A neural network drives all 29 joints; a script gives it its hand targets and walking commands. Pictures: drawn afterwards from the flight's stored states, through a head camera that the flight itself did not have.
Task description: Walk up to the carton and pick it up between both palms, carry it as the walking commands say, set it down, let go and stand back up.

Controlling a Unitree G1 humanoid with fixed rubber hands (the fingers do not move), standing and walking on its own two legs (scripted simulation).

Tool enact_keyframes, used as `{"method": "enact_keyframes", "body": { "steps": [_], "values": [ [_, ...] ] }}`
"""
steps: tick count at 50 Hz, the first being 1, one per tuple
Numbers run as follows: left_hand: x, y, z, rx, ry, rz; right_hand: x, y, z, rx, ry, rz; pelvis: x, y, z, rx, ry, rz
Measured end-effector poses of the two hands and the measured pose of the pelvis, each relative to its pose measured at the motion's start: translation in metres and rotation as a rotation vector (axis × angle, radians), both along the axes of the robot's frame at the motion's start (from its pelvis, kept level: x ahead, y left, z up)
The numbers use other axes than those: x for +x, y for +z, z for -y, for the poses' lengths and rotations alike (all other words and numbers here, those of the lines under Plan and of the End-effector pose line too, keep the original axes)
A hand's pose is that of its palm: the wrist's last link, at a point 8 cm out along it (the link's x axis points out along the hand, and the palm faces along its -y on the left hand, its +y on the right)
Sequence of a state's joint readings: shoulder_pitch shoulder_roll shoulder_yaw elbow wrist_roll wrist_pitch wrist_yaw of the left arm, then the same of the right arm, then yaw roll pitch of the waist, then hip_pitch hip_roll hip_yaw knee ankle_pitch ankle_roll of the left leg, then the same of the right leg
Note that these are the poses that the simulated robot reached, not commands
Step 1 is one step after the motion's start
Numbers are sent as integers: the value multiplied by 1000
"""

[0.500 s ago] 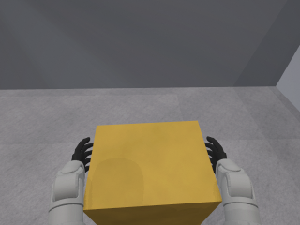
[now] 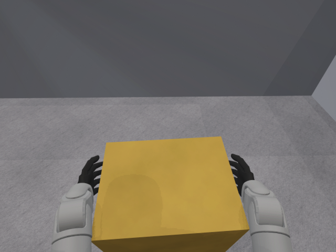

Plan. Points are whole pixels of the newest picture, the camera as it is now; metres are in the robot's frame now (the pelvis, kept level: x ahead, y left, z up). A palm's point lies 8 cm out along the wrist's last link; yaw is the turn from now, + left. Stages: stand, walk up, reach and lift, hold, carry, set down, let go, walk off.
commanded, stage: reach and lift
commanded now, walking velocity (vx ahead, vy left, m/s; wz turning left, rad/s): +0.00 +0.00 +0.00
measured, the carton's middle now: (167, 203) +0.27 +0.00 -0.03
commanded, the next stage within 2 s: hold in 0.10 s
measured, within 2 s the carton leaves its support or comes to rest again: neither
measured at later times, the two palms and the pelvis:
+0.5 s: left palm (86, 189) +0.27 +0.20 +0.04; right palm (245, 188) +0.26 -0.18 +0.04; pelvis +0.00 +0.00 +0.00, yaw +0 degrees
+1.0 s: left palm (87, 189) +0.27 +0.19 +0.04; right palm (246, 188) +0.26 -0.18 +0.04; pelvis +0.00 +0.00 +0.00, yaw +0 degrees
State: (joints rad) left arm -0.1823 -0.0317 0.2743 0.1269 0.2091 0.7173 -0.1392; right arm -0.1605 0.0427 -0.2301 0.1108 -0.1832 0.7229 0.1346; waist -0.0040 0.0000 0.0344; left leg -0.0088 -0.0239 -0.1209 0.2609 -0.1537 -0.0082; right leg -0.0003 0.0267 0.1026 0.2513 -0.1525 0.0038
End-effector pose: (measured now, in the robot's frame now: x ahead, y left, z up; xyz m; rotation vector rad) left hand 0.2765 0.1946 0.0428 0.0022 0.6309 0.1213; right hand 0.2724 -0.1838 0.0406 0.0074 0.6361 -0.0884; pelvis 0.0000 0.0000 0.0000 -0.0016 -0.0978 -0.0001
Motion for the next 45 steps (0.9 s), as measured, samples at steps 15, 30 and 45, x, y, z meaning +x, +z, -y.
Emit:
{"method": "enact_keyframes", "body": {
  "steps": [15,30,45],
  "values": [
    [-4,-2,0,0,-5,-1,-6,-2,0,-3,-6,-1,2,0,-2,1,-2,2],
    [-4,-3,-1,-1,-7,-3,-8,-3,-1,-3,-11,-3,0,0,-4,2,-5,5],
    [-4,-2,0,3,-6,-3,-8,-4,0,-1,-10,-3,0,0,-3,3,-5,7]
  ]
}}
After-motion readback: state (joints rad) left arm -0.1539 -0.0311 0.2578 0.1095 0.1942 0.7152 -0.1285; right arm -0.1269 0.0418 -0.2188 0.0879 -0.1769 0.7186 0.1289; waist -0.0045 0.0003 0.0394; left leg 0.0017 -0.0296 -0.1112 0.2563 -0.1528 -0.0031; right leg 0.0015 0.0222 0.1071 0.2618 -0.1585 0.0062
